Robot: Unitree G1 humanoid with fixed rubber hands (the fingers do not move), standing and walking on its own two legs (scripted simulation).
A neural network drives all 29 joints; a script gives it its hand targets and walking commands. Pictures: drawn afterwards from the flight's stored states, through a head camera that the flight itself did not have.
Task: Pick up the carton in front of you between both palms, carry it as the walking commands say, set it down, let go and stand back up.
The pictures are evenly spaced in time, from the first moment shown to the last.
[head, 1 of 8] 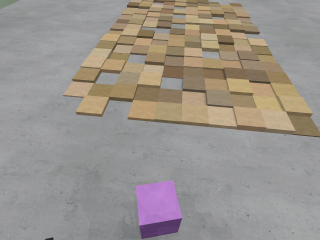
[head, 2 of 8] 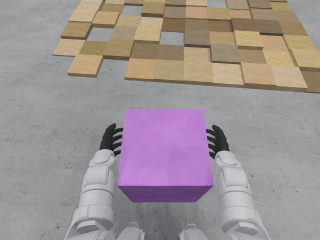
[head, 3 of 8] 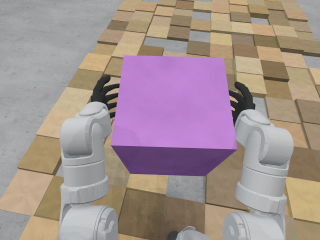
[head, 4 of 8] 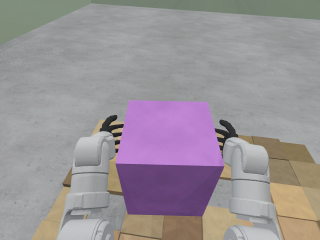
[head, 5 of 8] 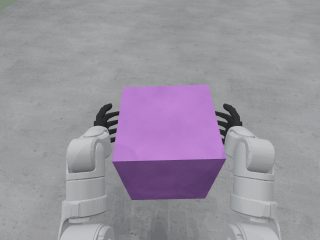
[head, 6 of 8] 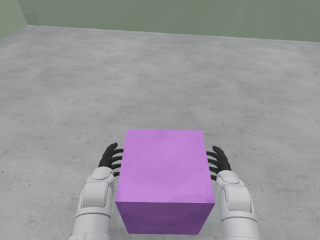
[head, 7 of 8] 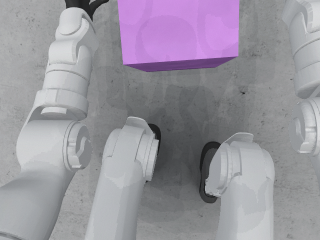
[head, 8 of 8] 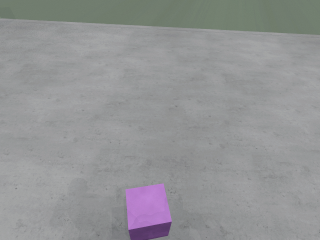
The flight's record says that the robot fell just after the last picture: no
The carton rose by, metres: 0.77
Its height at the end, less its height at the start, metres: +0.00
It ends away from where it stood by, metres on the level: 7.07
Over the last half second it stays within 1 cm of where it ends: yes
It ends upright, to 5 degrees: yes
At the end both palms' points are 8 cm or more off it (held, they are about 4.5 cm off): yes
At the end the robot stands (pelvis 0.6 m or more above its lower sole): yes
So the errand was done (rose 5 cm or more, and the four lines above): yes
